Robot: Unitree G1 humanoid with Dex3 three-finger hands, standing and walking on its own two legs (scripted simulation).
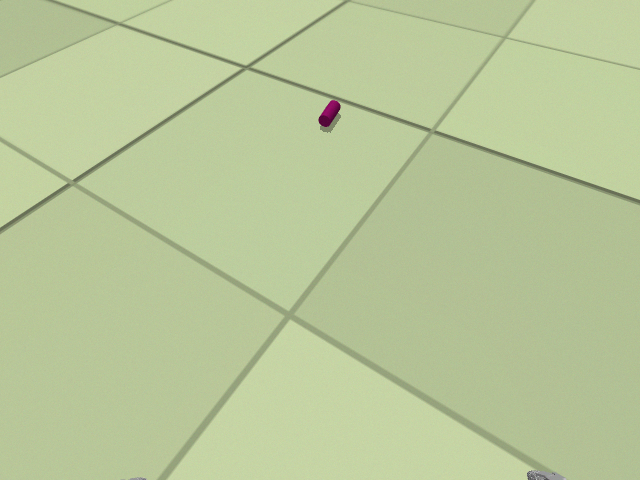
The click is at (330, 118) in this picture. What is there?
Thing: lying can
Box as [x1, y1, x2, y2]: [318, 100, 340, 126]
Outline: 334,100 329,102 318,119 319,122 324,126 329,125 340,107 338,102
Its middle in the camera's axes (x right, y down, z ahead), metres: +0.06 -0.70 +2.11
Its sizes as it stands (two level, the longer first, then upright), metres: 0.155 0.071 0.071
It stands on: the floor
